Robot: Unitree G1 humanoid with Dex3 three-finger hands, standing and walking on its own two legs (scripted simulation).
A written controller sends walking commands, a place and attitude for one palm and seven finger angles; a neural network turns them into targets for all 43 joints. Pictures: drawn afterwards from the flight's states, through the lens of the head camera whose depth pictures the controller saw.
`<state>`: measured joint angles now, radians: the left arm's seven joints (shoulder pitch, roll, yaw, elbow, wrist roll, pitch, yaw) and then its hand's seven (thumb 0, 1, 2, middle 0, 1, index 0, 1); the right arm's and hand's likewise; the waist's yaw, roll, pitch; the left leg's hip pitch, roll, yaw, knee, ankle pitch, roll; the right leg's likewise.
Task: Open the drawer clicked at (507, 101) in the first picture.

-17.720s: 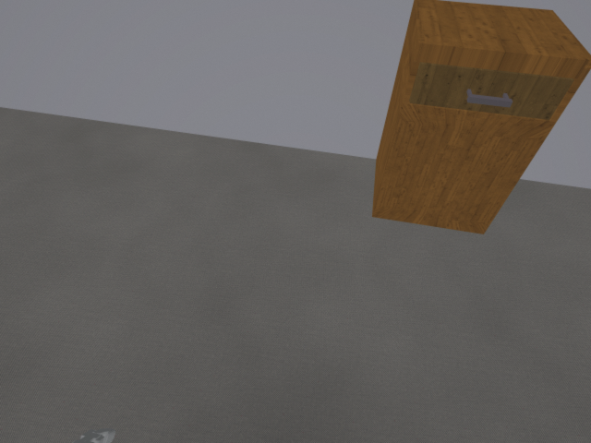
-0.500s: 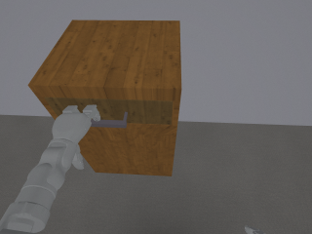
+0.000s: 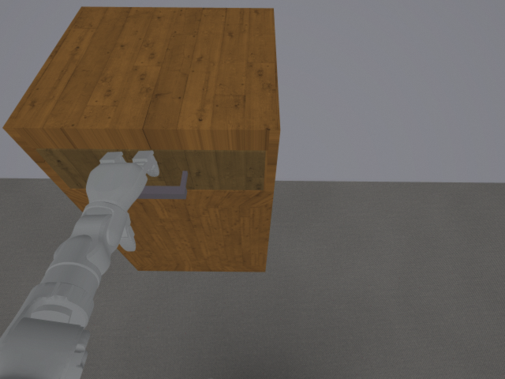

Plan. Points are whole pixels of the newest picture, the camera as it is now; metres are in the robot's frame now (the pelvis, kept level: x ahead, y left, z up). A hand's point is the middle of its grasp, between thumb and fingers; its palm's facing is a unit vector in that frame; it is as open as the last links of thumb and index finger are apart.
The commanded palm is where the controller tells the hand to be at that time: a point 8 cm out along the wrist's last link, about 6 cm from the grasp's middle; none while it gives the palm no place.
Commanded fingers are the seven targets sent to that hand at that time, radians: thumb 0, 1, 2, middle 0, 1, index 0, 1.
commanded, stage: move the hooked fingers above the handle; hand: left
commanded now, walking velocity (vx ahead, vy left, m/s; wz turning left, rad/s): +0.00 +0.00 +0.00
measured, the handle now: (156, 184) +0.50 +0.21 -0.08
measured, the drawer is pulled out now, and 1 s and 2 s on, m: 0.00 0.00 0.00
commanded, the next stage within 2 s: lower the fingers behind the handle in 1.02 s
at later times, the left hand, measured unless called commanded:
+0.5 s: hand (141, 191) +0.45 +0.22 -0.03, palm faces -0.08 -0.06 -0.99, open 13.8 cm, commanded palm +0.43 +0.22 +0.03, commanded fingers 0.00 -0.50 0.30 -0.30 -1.20 -0.30 -1.20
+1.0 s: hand (138, 194) +0.44 +0.22 -0.03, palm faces -0.08 -0.06 -0.99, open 13.8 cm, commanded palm +0.43 +0.22 +0.03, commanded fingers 0.00 -0.50 0.30 -0.30 -1.20 -0.30 -1.20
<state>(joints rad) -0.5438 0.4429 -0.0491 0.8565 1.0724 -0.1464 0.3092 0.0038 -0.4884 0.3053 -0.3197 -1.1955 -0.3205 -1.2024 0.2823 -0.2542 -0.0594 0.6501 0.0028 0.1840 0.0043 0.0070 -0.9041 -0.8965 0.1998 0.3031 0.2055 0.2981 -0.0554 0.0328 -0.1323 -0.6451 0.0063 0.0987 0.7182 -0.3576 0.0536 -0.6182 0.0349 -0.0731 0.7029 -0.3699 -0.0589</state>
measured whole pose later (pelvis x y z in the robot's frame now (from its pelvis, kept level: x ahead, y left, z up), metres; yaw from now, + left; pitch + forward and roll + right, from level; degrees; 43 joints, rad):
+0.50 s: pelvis +0.00 +0.01 -0.02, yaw -1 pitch +21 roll -2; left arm -0.68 0.45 -0.01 1.02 1.10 -0.10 0.39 0.00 -0.49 0.31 -0.32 -1.20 -0.32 -1.20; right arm 0.36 -0.25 -0.06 0.67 -0.02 0.18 0.01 0.01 -0.90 -0.90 0.20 0.30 0.21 0.30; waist -0.12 0.04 -0.16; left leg -0.81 0.02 0.11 0.84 -0.40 0.07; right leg -0.77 0.04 -0.07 0.80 -0.39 -0.04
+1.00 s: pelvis -0.01 +0.02 -0.01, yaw -1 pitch +20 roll -2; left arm -0.71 0.41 -0.07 1.04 1.10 -0.06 0.39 0.00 -0.49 0.31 -0.32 -1.20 -0.32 -1.20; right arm 0.32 -0.25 -0.05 0.66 -0.02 0.18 0.01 0.00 -0.90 -0.90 0.20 0.30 0.21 0.30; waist -0.10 0.04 -0.16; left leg -0.79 0.01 0.10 0.84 -0.40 0.09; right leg -0.75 0.03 -0.07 0.79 -0.39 -0.03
